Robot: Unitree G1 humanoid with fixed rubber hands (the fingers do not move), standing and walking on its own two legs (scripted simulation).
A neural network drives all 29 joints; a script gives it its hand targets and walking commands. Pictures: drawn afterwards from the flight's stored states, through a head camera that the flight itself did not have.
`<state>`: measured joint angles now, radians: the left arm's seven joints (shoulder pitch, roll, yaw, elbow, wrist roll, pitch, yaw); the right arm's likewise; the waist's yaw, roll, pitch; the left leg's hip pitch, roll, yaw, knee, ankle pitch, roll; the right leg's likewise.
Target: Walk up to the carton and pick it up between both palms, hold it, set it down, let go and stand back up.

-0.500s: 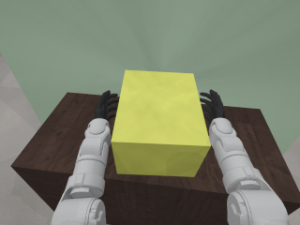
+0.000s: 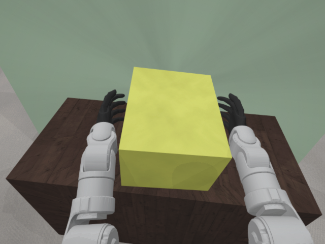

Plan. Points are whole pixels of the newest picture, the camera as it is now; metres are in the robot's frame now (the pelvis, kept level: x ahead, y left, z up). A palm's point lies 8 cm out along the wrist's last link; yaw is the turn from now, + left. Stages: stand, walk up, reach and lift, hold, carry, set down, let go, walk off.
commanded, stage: reach and lift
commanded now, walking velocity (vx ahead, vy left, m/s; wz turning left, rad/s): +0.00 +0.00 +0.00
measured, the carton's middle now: (169, 126) +0.41 -0.02 +0.09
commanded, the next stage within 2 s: hold in 0.68 s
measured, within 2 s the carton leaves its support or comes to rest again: neither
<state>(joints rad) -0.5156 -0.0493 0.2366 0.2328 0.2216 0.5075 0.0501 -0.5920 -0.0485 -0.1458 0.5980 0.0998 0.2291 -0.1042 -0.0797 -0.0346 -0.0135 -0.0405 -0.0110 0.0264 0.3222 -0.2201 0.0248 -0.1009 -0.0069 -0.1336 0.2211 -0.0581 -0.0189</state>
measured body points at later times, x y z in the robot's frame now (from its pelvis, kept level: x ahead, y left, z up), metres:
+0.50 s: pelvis +0.00 -0.02 +0.00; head -0.02 +0.01 +0.45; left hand +0.37 +0.16 +0.15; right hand +0.38 -0.16 +0.15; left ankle -0.02 +0.09 -0.75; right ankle +0.05 -0.11 -0.75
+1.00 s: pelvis +0.00 -0.01 +0.00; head -0.03 +0.02 +0.45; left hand +0.37 +0.16 +0.17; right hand +0.38 -0.16 +0.16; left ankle -0.02 +0.09 -0.75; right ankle +0.05 -0.11 -0.75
